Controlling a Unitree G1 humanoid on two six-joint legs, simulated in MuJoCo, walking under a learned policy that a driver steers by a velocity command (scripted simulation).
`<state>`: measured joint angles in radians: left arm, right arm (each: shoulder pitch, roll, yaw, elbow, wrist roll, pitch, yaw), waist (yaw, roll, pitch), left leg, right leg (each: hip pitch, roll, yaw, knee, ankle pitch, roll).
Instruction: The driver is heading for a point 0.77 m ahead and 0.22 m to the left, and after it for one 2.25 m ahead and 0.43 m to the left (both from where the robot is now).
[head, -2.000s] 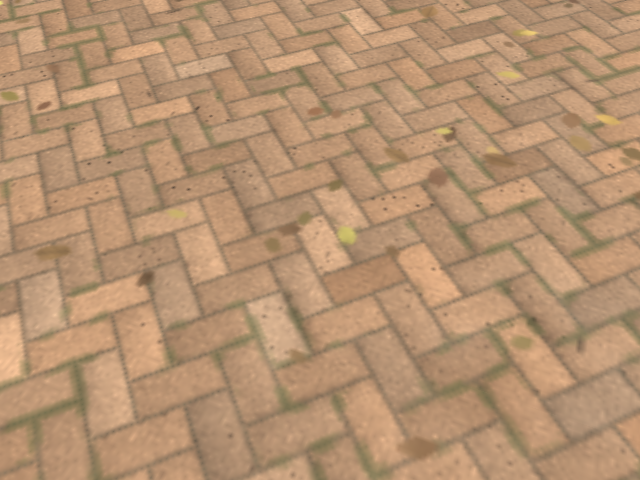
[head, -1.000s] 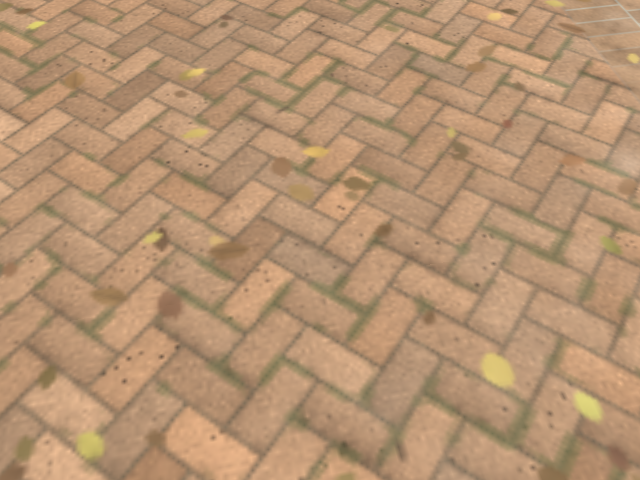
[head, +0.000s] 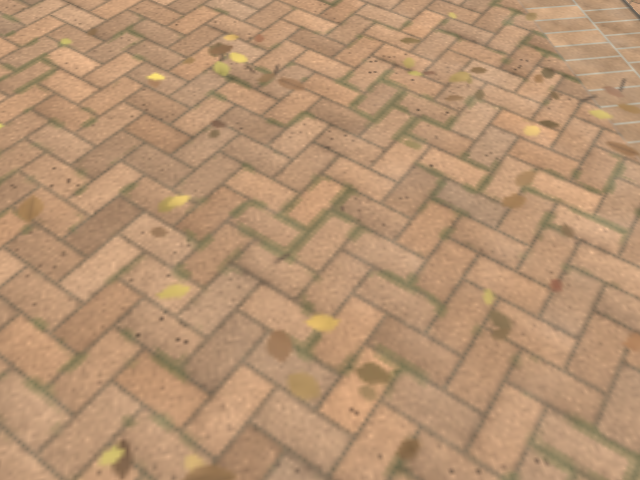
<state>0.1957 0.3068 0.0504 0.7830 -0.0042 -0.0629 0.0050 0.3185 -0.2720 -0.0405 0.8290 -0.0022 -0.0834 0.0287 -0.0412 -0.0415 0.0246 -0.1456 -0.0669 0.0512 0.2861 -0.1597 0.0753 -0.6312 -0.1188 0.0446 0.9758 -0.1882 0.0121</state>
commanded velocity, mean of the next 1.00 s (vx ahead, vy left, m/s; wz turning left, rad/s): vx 0.50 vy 0.00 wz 0.39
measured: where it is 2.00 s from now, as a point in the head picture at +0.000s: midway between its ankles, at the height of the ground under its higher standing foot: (236, 361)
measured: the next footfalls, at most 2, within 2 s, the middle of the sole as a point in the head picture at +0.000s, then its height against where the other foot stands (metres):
right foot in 0.26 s outside the picture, level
left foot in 0.80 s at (241, 449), level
